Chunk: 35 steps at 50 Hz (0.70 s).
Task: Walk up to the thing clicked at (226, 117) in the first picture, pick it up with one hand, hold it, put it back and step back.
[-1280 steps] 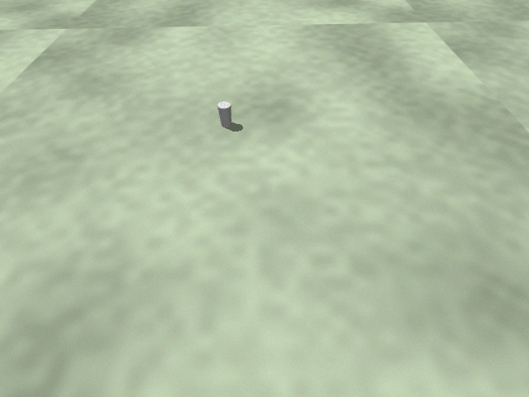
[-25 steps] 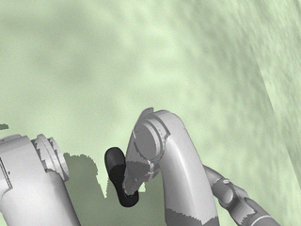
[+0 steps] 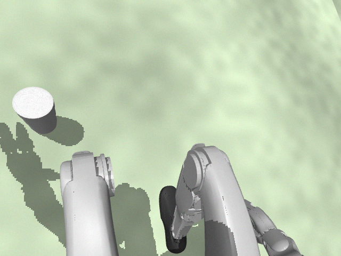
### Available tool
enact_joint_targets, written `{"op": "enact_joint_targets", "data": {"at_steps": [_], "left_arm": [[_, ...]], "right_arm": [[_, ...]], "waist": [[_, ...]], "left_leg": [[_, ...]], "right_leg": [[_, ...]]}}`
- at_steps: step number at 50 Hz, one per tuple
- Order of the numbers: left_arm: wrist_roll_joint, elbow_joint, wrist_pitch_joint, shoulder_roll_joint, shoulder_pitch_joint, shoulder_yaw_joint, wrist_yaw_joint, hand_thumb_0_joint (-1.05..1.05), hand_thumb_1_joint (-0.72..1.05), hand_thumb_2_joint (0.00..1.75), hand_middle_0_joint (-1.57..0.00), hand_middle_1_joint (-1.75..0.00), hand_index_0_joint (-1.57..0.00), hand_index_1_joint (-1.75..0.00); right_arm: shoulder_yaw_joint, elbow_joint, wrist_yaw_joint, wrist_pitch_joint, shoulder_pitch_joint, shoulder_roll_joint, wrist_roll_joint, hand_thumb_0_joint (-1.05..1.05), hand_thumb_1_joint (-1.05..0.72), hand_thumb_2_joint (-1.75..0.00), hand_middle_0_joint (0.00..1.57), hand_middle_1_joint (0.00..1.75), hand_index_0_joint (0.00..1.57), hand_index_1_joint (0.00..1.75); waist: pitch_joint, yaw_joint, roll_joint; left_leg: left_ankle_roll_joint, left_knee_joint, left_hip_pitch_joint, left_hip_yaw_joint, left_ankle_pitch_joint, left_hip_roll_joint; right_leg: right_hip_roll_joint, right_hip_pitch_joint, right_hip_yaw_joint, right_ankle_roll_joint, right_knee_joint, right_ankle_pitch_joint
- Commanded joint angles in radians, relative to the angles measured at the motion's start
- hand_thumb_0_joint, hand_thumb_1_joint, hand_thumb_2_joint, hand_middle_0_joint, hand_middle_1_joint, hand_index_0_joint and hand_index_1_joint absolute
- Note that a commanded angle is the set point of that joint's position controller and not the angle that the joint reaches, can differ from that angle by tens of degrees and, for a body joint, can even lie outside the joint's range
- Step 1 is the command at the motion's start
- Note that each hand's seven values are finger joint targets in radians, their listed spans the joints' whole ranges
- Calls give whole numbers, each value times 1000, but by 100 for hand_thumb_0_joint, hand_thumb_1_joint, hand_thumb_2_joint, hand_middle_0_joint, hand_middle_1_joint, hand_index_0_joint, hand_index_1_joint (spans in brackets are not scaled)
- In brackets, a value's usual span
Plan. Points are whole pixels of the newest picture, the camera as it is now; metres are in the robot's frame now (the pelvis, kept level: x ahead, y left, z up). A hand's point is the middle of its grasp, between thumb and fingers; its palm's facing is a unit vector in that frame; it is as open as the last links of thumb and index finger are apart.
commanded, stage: home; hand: left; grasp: from the side
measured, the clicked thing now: (39, 114) +0.45 +0.30 -0.26
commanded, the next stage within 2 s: none
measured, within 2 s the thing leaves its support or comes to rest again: neither
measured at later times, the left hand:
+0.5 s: hand out of the picture +0.27 +0.32 +0.09, palm faces +0.27 -0.83 -0.48, open 17.1 cm
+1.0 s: hand out of the picture +0.24 +0.24 +0.30, palm faces +0.29 -0.89 -0.35, open 17.2 cm
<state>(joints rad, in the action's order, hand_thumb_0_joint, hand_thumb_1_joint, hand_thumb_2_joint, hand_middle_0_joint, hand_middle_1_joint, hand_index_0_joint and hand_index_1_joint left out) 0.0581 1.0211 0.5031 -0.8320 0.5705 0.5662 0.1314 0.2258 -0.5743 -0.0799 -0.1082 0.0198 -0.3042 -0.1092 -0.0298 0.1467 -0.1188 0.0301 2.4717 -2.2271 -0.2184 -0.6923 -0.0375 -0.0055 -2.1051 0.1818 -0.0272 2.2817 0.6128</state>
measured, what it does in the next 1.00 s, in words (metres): rises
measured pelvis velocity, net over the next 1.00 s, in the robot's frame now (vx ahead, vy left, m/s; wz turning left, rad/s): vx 0.09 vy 0.01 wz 0.19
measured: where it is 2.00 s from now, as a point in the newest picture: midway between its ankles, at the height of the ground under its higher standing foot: (136, 242)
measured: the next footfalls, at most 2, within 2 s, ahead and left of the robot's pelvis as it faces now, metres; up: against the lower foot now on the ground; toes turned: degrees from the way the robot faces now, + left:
none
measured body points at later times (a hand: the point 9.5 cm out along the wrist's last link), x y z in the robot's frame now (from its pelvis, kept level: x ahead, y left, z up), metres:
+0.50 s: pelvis +0.03 -0.02 +0.19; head +0.21 +0.04 +0.60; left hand +0.25 +0.37 +0.12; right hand +0.26 -0.23 +0.07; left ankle +0.08 +0.12 -0.30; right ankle +0.13 -0.12 -0.30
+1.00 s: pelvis +0.09 +0.01 +0.37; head +0.13 +0.03 +0.82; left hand +0.22 +0.29 +0.32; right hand +0.29 -0.21 +0.29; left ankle +0.08 +0.12 -0.30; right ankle +0.13 -0.12 -0.30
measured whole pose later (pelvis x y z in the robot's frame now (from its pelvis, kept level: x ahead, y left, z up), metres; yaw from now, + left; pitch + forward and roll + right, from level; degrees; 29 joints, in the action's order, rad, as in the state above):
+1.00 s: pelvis +0.09 +0.01 +0.37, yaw +11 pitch +13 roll -3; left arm -0.02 0.10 -0.28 -0.25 -0.36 0.01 -0.19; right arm 0.03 -0.49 0.18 0.03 0.29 -0.21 0.04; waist 0.17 0.05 0.04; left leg 0.01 1.11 -0.81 -0.03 -0.53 -0.04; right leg 0.01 -0.77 0.06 -0.02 1.03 0.48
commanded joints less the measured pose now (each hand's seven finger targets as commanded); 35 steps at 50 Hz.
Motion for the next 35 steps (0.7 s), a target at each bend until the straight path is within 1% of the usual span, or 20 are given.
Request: {"op": "enact_joint_targets", "data": {"at_steps": [1,3,4,5,7,8,9,12,13,15,17,19,21,22,24,27,29,32,33,35], "left_arm": [[-4,-184,-64,-206,52,-1,-45,0,-48,10,-6,-7,-6,-7],[-1,-245,-114,-183,22,-14,-54,0,-49,10,-6,-7,-6,-7],[0,-279,-143,-149,-17,-26,-58,0,-46,11,-7,-8,-7,-8],[1,-346,-171,-132,-32,-40,-63,0,-47,11,-7,-8,-7,-8],[-8,-373,-237,4,-94,-134,-70,0,-45,12,-7,-8,-7,-8],[-10,-478,-257,-16,-56,-138,-83,0,-48,10,-6,-7,-6,-7],[-8,-466,-288,-5,-137,-138,-95,0,-52,7,-5,-6,-5,-6],[-13,-646,-351,-39,-189,-128,-132,0,-50,9,-6,-6,-6,-6],[-14,-686,-370,-28,-202,-138,-144,0,-49,9,-6,-7,-6,-7],[-16,-767,-399,-39,-233,-126,-173,0,-46,11,-6,-7,-6,-7],[-16,-797,-427,-42,-299,-112,-201,0,-49,9,-6,-6,-6,-6],[-20,-799,-451,25,-355,-140,-222,0,-48,10,-6,-6,-6,-7],[-26,-784,-476,74,-423,-161,-242,0,-49,9,-6,-6,-6,-6],[-27,-775,-486,118,-446,-187,-248,0,-50,9,-6,-6,-6,-6],[-31,-763,-509,159,-491,-210,-262,0,-48,10,-6,-7,-6,-7],[-37,-761,-542,237,-524,-262,-276,0,-49,9,-6,-6,-6,-6],[-39,-747,-566,283,-561,-296,-282,0,-51,8,-5,-6,-5,-6],[-46,-775,-596,314,-595,-330,-297,0,-49,9,-6,-6,-6,-6],[-47,-798,-608,310,-631,-330,-303,0,-48,10,-6,-7,-6,-7],[-50,-840,-631,333,-650,-355,-313,0,-49,9,-6,-6,-6,-6]], "right_arm": [[-174,39,29,-11,111,-281,46,0,-90,-90,20,30,20,30],[-203,40,37,-15,122,-267,64,0,-90,-90,20,30,20,30],[-219,46,38,-19,136,-252,73,0,-90,-90,20,30,20,30],[-237,49,40,-23,145,-246,83,0,-90,-90,20,30,20,30],[-268,74,44,-18,139,-235,106,0,-90,-90,20,30,20,30],[-276,74,51,-15,151,-235,116,0,-90,-90,20,30,20,30],[-287,83,58,-14,155,-232,126,0,-90,-90,20,30,20,30],[-296,118,79,-11,152,-209,141,0,-90,-90,20,30,20,30],[-297,128,88,-6,150,-197,146,0,-90,-90,20,30,20,30],[-297,142,109,7,146,-180,154,0,-90,-90,20,30,20,30],[-298,147,128,23,145,-159,157,0,-90,-90,20,30,20,30],[-293,141,148,37,142,-134,157,0,-90,-90,20,30,20,30],[-291,140,166,52,142,-114,157,0,-90,-90,20,30,20,30],[-288,133,174,59,149,-104,156,0,-90,-90,20,30,20,30],[-284,128,186,75,169,-91,152,0,-90,-90,20,30,20,30],[-280,129,200,97,179,-84,153,0,-90,-90,20,30,20,30],[-279,128,207,111,190,-81,154,0,-90,-90,20,30,20,30],[-275,135,215,127,194,-76,151,0,-90,-90,20,30,20,30],[-274,143,218,132,198,-75,154,0,-90,-90,20,30,20,30],[-272,152,228,141,202,-69,154,0,-90,-90,20,30,20,30]], "waist": [[580,-39,550],[621,-57,490],[661,-64,457],[687,-83,440],[698,-53,345],[709,-56,337],[725,-60,287],[781,-90,227],[783,-92,225],[794,-107,235],[801,-127,239],[775,-119,236],[758,-126,221],[738,-120,219],[725,-116,197],[655,-96,188],[612,-94,192],[579,-105,195],[584,-117,206],[561,-107,207]], "left_leg": [[-38,-510,540,54,43,-24],[-28,-516,531,74,41,-13],[-24,-526,543,81,58,-10],[-22,-545,566,89,66,-7],[-13,-594,587,83,23,-5],[-10,-625,603,81,1,-5],[-7,-638,619,86,3,-2],[4,-704,662,112,5,4],[6,-732,681,121,-3,4],[7,-793,727,136,-24,7],[5,-831,775,160,15,10],[6,-872,826,172,59,14],[7,-900,872,193,120,19],[7,-918,900,199,163,19],[11,-947,951,206,242,19],[9,-1037,1037,204,272,19],[4,-1099,1109,200,304,15],[-5,-1190,1210,192,339,14],[-9,-1223,1259,191,359,14],[-12,-1272,1316,194,376,12]], "right_leg": [[-38,131,11,76,-185,-46],[-33,154,-3,74,-228,-35],[-33,174,-11,73,-248,-35],[-30,181,-24,74,-271,-32],[-28,200,-33,70,-333,-13],[-28,225,-41,69,-362,-2],[-26,278,-50,64,-402,-2],[-21,429,-86,57,-507,3],[-20,473,-97,56,-539,10],[-15,559,-122,53,-604,38],[-11,654,-157,52,-672,24],[-9,708,-162,53,-718,-15],[-7,783,-180,51,-781,-63],[-7,819,-178,52,-804,-109],[-5,912,-185,46,-858,-200],[-5,979,-174,48,-941,-226],[-6,1019,-164,51,-994,-253],[-6,1091,-148,53,-1063,-272],[-6,1128,-147,54,-1089,-286],[-6,1191,-148,52,-1141,-306]]}}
